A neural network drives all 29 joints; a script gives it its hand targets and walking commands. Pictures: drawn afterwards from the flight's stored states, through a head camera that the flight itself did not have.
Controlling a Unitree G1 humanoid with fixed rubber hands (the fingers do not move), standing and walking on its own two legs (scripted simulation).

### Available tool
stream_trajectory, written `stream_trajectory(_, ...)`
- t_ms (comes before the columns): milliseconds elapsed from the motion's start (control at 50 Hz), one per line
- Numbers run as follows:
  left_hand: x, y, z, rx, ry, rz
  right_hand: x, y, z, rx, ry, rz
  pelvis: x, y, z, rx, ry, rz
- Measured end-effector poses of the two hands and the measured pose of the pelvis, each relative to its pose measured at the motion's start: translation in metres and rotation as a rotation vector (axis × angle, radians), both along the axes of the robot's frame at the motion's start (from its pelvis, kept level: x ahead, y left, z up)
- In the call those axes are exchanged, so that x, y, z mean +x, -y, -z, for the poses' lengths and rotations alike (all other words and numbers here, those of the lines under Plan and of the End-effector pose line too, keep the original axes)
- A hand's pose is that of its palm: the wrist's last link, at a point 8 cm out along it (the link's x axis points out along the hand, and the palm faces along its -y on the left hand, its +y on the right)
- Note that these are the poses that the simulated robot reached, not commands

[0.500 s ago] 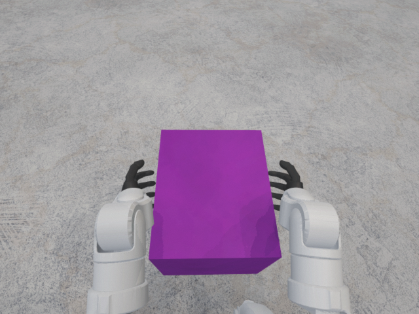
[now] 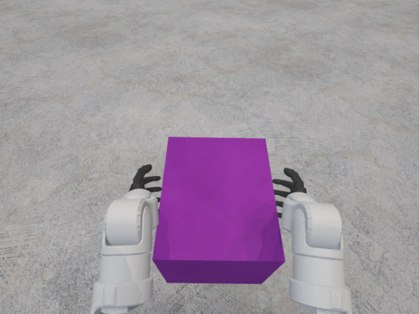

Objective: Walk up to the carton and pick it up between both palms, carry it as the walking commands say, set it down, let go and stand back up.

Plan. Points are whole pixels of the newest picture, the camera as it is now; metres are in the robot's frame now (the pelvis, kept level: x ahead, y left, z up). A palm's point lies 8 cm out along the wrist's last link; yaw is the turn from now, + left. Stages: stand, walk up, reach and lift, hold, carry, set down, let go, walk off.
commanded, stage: carry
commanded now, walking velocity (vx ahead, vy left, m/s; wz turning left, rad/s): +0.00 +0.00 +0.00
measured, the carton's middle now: (215, 211) +0.33 -0.01 +0.00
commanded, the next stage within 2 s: hold in 1.06 s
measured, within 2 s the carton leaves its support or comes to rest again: neither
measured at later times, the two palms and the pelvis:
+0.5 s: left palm (133, 205) +0.29 +0.14 +0.09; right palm (289, 207) +0.29 -0.13 +0.09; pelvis -0.01 +0.01 +0.00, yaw +0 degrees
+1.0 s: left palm (130, 201) +0.29 +0.15 +0.09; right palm (285, 202) +0.29 -0.13 +0.09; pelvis +0.00 +0.01 +0.00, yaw +0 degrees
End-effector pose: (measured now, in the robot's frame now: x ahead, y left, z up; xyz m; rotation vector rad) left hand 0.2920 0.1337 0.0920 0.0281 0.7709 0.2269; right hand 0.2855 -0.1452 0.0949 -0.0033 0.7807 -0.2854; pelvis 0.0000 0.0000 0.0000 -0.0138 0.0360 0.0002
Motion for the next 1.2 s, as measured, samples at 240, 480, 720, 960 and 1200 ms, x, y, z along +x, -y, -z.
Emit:
stream_trajectory(240,-0.011,-0.013,0.002,-0.004,-0.004,-0.053,0.000,-0.012,0.004,0.003,-0.004,-0.047,-0.009,-0.002,0.000,-0.004,-0.005,-0.006)
stream_trajectory(480,-0.006,-0.011,0.002,-0.003,0.002,-0.028,-0.001,-0.010,0.005,0.002,0.000,-0.028,-0.006,-0.005,-0.001,-0.002,-0.006,-0.005)
stream_trajectory(720,-0.002,-0.013,0.001,0.001,0.004,-0.028,0.005,-0.013,0.004,0.003,0.002,-0.032,-0.001,-0.007,-0.001,-0.001,-0.005,-0.006)
stream_trajectory(960,0.002,-0.016,0.001,0.002,0.006,-0.030,0.009,-0.016,0.004,0.003,0.003,-0.036,0.004,-0.010,-0.002,0.000,-0.005,-0.008)
stream_trajectory(1200,0.001,-0.029,0.054,0.025,0.020,0.046,0.013,-0.019,0.057,-0.007,0.013,-0.189,0.004,-0.009,-0.011,0.009,0.082,-0.028)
